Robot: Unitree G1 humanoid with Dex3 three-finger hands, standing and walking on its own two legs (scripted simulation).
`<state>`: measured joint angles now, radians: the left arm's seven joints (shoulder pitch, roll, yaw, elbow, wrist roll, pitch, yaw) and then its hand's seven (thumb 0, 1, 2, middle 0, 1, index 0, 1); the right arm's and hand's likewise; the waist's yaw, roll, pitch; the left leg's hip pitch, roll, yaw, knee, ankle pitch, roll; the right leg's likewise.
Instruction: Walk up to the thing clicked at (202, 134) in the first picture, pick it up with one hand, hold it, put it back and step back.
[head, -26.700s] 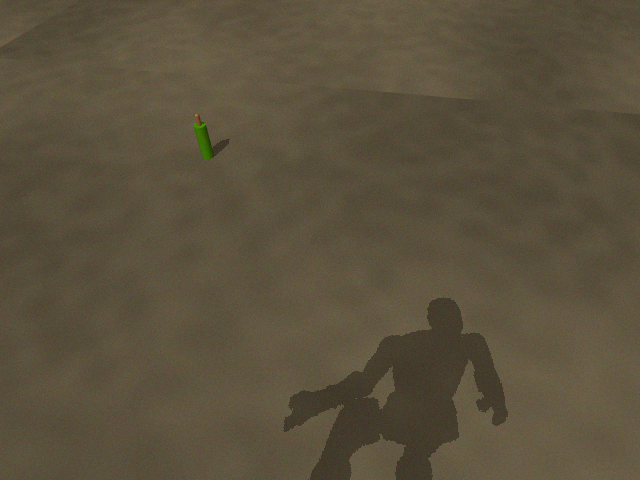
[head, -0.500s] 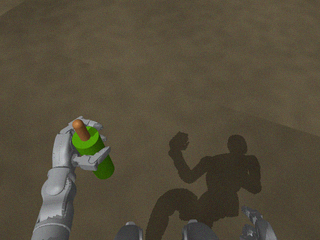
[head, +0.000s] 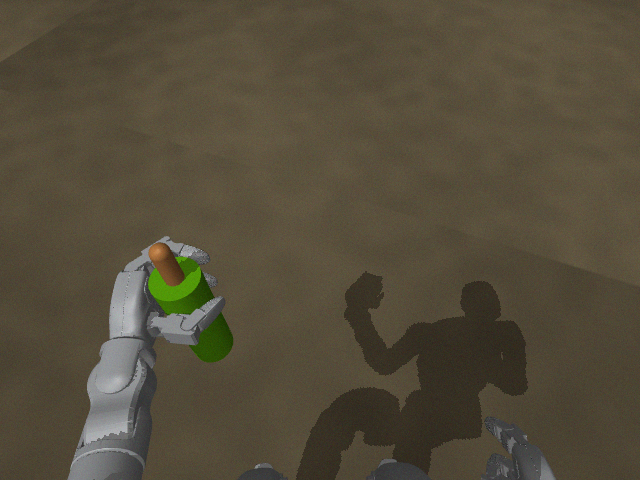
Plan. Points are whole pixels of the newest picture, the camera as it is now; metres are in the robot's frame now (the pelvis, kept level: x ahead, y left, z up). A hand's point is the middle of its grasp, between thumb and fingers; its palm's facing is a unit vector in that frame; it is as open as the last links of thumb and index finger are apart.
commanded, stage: hold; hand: left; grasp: from the side
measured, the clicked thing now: (190, 304) +0.34 +0.17 +0.01
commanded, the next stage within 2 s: none
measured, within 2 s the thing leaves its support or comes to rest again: neither
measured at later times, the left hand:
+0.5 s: hand (183, 298) +0.32 +0.17 +0.05, palm faces +0.03 -1.00 -0.02, open 8.2 cm
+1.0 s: hand (180, 301) +0.32 +0.17 +0.05, palm faces +0.02 -1.00 -0.02, open 8.2 cm
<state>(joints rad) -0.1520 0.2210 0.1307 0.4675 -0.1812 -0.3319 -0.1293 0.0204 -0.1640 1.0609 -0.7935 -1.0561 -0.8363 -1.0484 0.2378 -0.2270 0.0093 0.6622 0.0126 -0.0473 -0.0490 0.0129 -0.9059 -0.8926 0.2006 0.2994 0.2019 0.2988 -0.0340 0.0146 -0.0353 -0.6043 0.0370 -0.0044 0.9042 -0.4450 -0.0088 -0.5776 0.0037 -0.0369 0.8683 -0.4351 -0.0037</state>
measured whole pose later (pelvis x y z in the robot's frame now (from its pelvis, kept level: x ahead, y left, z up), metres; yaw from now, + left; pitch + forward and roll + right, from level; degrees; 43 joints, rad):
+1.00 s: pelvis -0.01 +0.00 +0.01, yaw +0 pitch +5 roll -1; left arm -0.15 0.21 0.13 0.50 -0.18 -0.34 -0.13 0.02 -0.16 1.06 -0.79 -1.06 -0.83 -1.05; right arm 0.23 -0.22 0.01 0.67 0.01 -0.05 -0.05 0.01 -0.91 -0.89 0.20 0.30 0.20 0.30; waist -0.02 0.01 -0.01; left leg -0.50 0.03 0.00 0.81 -0.39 -0.01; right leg -0.48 0.00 -0.03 0.78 -0.39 0.00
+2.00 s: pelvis -0.01 +0.00 +0.01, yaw +0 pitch +5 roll -1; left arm -0.15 0.20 0.11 0.49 -0.17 -0.35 -0.09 0.02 -0.16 1.06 -0.79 -1.07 -0.83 -1.06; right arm 0.23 -0.22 0.00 0.68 0.01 -0.06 -0.03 0.01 -0.90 -0.90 0.20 0.30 0.20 0.30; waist -0.02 0.01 -0.01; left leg -0.50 0.03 0.00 0.80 -0.39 -0.01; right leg -0.48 0.00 -0.03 0.77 -0.38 0.00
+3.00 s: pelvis -0.03 +0.00 -0.05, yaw +0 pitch +19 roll -2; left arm -0.31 0.21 0.19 0.82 -0.15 -0.60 -0.12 0.02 -0.16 1.05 -0.79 -1.06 -0.83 -1.05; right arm 0.21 -0.25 -0.01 0.68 -0.03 -0.09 0.04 0.01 -0.88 -0.89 0.20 0.30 0.20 0.30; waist -0.07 -0.01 -0.10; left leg -1.01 0.03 -0.02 1.20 -0.51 0.00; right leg -0.98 -0.01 -0.04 1.17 -0.51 0.00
